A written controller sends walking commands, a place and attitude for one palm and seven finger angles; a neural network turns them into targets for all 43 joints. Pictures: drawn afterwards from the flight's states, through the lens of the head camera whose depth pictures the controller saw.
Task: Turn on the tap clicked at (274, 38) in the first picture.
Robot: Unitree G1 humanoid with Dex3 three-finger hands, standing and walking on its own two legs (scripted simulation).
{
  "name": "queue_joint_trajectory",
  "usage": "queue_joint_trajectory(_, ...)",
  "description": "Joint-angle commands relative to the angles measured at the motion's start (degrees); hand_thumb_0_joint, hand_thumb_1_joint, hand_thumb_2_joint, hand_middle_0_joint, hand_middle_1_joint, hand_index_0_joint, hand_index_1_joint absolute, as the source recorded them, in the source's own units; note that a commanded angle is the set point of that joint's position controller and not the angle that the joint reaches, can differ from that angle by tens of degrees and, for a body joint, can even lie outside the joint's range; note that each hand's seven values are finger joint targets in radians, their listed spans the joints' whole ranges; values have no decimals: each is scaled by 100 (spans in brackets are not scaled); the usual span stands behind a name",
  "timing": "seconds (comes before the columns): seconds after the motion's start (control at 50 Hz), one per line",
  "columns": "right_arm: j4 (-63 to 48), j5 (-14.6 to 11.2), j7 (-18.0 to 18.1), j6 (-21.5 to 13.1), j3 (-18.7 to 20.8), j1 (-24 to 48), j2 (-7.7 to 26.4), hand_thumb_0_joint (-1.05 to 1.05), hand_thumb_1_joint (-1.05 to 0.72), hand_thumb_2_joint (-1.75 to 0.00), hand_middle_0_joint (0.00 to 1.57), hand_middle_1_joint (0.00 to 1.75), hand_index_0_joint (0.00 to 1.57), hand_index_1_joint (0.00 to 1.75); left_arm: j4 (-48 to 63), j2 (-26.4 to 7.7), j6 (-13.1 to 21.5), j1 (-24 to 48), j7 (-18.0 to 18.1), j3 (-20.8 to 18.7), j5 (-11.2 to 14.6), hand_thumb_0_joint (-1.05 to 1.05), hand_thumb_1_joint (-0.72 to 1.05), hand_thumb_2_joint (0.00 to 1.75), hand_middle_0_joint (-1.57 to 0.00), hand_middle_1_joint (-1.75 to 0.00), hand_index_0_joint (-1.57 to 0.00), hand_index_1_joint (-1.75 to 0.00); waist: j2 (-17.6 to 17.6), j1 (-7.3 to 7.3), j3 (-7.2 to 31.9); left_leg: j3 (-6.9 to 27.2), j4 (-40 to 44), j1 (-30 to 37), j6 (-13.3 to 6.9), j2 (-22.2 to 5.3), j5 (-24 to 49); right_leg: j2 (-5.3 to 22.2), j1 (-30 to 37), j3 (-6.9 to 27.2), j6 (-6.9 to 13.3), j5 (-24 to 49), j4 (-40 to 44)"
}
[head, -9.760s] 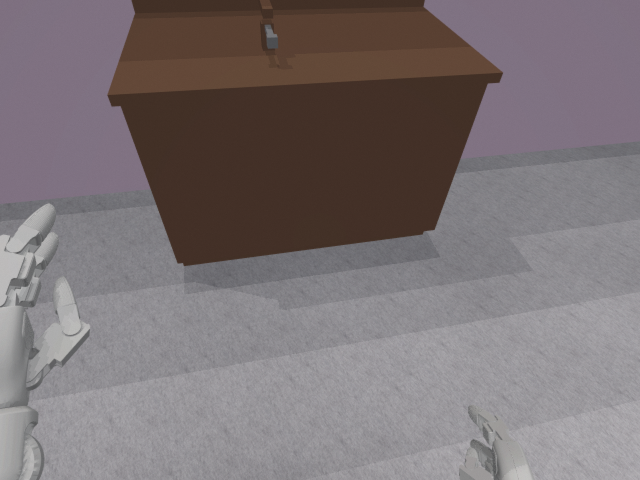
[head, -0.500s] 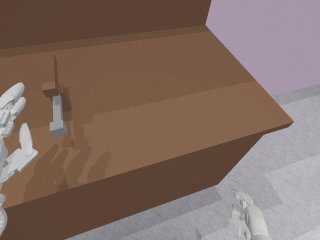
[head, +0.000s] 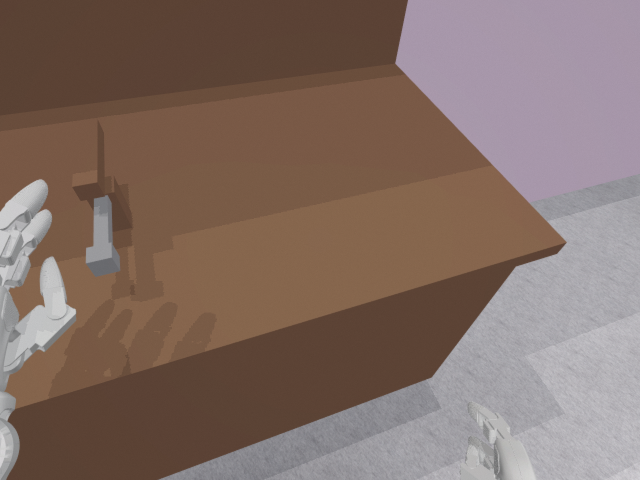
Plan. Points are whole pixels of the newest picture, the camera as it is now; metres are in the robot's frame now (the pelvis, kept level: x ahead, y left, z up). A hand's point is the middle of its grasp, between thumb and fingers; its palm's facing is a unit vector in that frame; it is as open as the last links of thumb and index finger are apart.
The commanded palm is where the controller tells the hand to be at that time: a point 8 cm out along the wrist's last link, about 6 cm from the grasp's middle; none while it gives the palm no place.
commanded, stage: shuffle to correct the standing spot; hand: left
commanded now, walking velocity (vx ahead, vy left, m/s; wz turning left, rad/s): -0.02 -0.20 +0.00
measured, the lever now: (103, 259) +0.33 +0.29 +0.08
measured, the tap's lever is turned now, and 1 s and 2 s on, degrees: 0 0 0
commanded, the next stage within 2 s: none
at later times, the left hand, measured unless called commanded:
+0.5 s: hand (76, 311) +0.23 +0.24 +0.16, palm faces +0.34 -0.86 -0.39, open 7.4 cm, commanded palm +0.16 +0.28 +0.18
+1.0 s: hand (78, 313) +0.22 +0.24 +0.16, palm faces +0.34 -0.85 -0.41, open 7.4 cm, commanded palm +0.16 +0.27 +0.18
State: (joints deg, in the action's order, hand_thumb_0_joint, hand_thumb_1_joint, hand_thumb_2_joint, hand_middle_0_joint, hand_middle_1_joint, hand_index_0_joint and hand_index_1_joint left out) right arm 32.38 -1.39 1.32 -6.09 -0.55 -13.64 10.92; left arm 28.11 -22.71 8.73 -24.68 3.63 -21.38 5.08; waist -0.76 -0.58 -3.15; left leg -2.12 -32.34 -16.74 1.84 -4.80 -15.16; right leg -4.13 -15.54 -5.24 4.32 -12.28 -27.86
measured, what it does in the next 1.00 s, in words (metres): stands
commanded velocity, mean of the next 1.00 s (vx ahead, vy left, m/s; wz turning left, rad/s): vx -0.03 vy -0.20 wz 0.00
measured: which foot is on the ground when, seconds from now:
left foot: down 0.00-1.00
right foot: down 0.00-1.00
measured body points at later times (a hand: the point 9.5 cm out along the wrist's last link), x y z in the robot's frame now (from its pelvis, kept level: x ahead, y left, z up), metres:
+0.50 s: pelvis +0.01 +0.00 +0.00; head +0.04 +0.01 +0.45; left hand +0.20 +0.29 +0.18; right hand +0.19 -0.23 -0.08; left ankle +0.02 +0.14 -0.73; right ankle +0.03 -0.07 -0.73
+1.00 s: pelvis +0.01 -0.01 +0.00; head +0.04 +0.00 +0.45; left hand +0.20 +0.28 +0.18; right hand +0.18 -0.23 -0.08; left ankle +0.02 +0.14 -0.73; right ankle +0.03 -0.07 -0.73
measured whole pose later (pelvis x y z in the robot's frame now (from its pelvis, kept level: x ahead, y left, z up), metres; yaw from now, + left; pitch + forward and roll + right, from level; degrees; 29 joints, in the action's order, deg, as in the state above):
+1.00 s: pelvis +0.01 -0.01 +0.00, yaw +1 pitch +0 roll -1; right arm 32.1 -1.7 1.3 -4.8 0.2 -11.9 11.2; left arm 30.3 -23.2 7.3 -27.1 4.6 -21.4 5.5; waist -0.1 -0.5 -4.0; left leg -1.0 -32.1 -16.3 2.5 -4.9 -15.5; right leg -4.3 -14.9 -6.4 5.2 -13.3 -28.0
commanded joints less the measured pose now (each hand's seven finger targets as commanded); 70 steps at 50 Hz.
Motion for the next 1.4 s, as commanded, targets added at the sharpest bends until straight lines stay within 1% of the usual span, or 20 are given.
queue_joint_trajectory(0.0,-988,-11,14,-313,337,525,749,0,-90,-90,20,30,20,30,1314,-1018,380,382,113,-663,-2,0,90,90,-20,-30,-20,-30,485,-29,778,473,568,144,-402,-479,0,804,384,745,-342,447,521)
queue_joint_trajectory(0.02,-981,-34,9,-315,298,598,728,0,-90,-90,20,30,20,30,1401,-1079,370,286,127,-732,1,0,90,90,-20,-30,-20,-30,520,-22,850,490,609,317,-395,-471,354,775,403,706,-319,692,451)
queue_joint_trajectory(0.04,-962,-4,9,-313,293,554,741,0,-90,-90,20,30,20,30,1351,-969,386,316,110,-622,15,0,90,90,-20,-30,-20,-30,507,-5,868,525,647,264,-408,-505,308,759,434,631,-335,643,435)
queue_joint_trajectory(0.12,-970,-23,-2,-290,317,578,714,0,-90,-90,20,30,20,30,1399,-1128,363,144,132,-816,2,0,90,90,-20,-30,-20,-30,543,-13,896,478,544,391,-385,-518,689,798,477,670,-302,968,417)
queue_joint_trajectory(0.14,-951,13,1,-269,313,526,729,0,-90,-90,20,30,20,30,1294,-996,368,133,115,-710,17,0,90,90,-20,-30,-20,-30,491,-2,925,470,516,357,-402,-538,621,802,499,646,-339,926,456)
queue_joint_trajectory(0.22,-961,-33,3,-240,334,570,700,0,-90,-90,20,30,20,30,1270,-1079,308,23,131,-806,34,0,90,90,-20,-30,-20,-30,320,14,896,383,325,459,-356,-436,659,905,382,776,-254,1103,503)
queue_joint_trajectory(0.24,-927,-3,11,-220,333,510,729,0,-90,-90,20,30,20,30,1200,-946,313,76,117,-688,52,0,90,90,-20,-30,-20,-30,260,34,915,377,307,420,-369,-423,484,915,367,774,-272,990,538)
queue_joint_trajectory(0.3,-958,-21,15,-210,363,512,727,0,-90,-90,20,30,20,30,1259,-1008,292,239,136,-709,51,0,90,90,-20,-30,-20,-30,165,29,793,368,247,283,-343,-333,-51,1006,259,939,-211,583,660)
queue_joint_trajectory(0.32,-955,-49,21,-216,323,611,700,0,-90,-90,20,30,20,30,1391,-1045,287,210,163,-731,49,0,90,90,-20,-30,-20,-30,356,44,813,387,304,429,-357,-320,157,993,196,925,-172,703,622)
queue_joint_trajectory(0.48,-968,-19,31,-220,346,574,726,0,-90,-90,20,30,20,30,1402,-1050,300,330,215,-717,11,0,90,90,-20,-30,-20,-30,511,14,701,569,575,173,-417,-487,-168,871,321,824,-307,376,609)
queue_joint_trajectory(0.62,-968,-48,4,-207,346,611,711,0,-90,-90,20,30,20,30,1463,-1070,269,17,203,-767,20,0,90,90,-20,-30,-20,-30,560,23,1039,585,444,539,-386,-576,1286,853,610,625,-269,1387,350)
queue_joint_trajectory(0.74,-949,-20,-6,-143,339,532,744,0,-90,-90,20,30,20,30,1356,-996,256,-82,175,-723,31,0,90,90,-20,-30,-20,-30,451,39,976,564,463,399,-390,-579,993,855,625,561,-267,1199,465)
queue_joint_trajectory(0.8,-963,-30,10,-140,388,495,739,0,-90,-90,20,30,20,30,1352,-1107,237,2,195,-817,43,0,90,90,-20,-30,-20,-30,266,32,912,477,326,300,-351,-467,426,980,534,790,-209,1002,589)
queue_joint_trajectory(0.9,-939,-37,30,-145,380,509,735,0,-90,-90,20,30,20,30,1421,-1084,219,111,238,-765,63,0,90,90,-20,-30,-20,-30,234,56,872,456,277,340,-348,-367,118,1072,348,934,-148,783,666)
queue_joint_trajectory(0.92,-937,-74,34,-156,336,621,698,0,-90,-90,20,30,20,30,1509,-1102,213,94,254,-755,70,0,90,90,-20,-30,-20,-30,401,81,821,460,339,463,-349,-364,302,1042,245,910,-126,869,615)
queue_joint_trajectory(1.0,-938,-42,37,-152,355,564,724,0,-90,-90,20,30,20,30,1357,-1052,204,197,276,-711,37,0,90,90,-20,-30,-20,-30,332,53,651,507,425,162,-380,-406,-292,1010,242,920,-228,313,760)
queue_joint_trajectory(1.1,-934,-46,23,-156,358,540,733,0,-90,-90,20,30,20,30,1344,-1041,213,144,298,-710,29,0,90,90,-20,-30,-20,-30,319,53,714,525,414,180,-382,-375,-185,1027,296,902,-196,370,770)
queue_joint_trajectory(1.22,-945,-73,21,-155,322,651,705,0,-90,-90,20,30,20,30,1457,-1075,206,-13,294,-724,48,0,90,90,-20,-30,-20,-30,476,60,821,579,512,339,-387,-464,423,947,420,774,-235,888,561)
queue_joint_trajectory(1.3,-950,-38,20,-155,369,549,745,0,-90,-90,20,30,20,30,1460,-1062,222,106,288,-720,27,0,90,90,-20,-30,-20,-30,461,39,815,589,531,201,-387,-506,176,936,486,787,-244,728,601)
queue_joint_trajectory(1.38,-945,-29,22,-149,368,533,743,0,-90,-90,20,30,20,30,1438,-1052,215,19,286,-734,26,0,90,90,-20,-30,-20,-30,526,41,910,656,611,271,-402,-569,416,887,573,713,-248,865,522)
